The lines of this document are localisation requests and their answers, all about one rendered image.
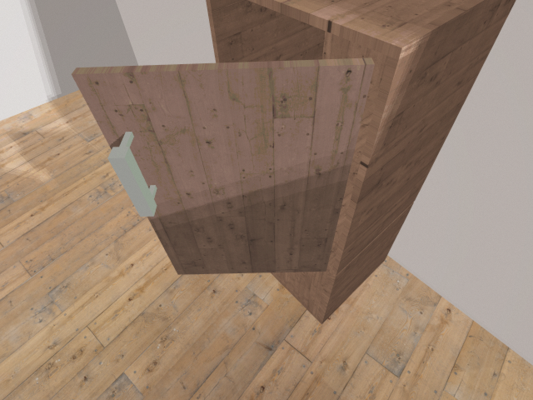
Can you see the handle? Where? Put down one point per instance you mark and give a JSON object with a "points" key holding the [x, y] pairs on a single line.
{"points": [[130, 175]]}

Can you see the cupboard door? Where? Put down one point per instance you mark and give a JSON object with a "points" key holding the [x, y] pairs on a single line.
{"points": [[250, 159]]}

